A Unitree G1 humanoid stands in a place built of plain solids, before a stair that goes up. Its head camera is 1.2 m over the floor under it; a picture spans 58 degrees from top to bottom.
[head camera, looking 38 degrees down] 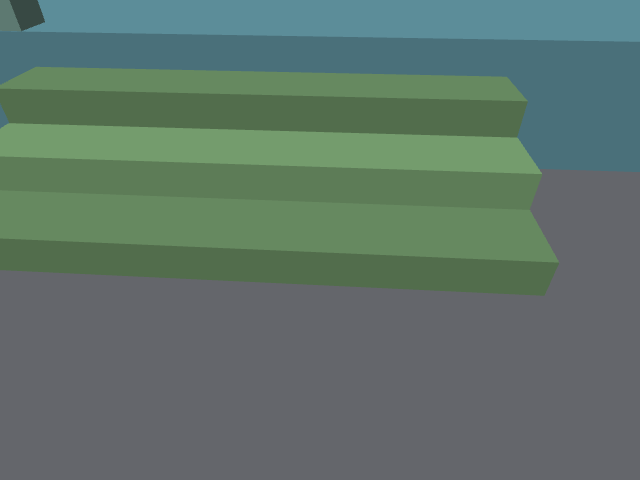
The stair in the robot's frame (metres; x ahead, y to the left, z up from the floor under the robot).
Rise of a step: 0.17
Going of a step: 0.34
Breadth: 2.46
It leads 4 degrees to the right of straight ahead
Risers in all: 4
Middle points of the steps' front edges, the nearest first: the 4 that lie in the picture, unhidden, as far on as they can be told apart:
1.27 0.36 0.17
1.61 0.33 0.34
1.95 0.31 0.51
2.30 0.29 0.68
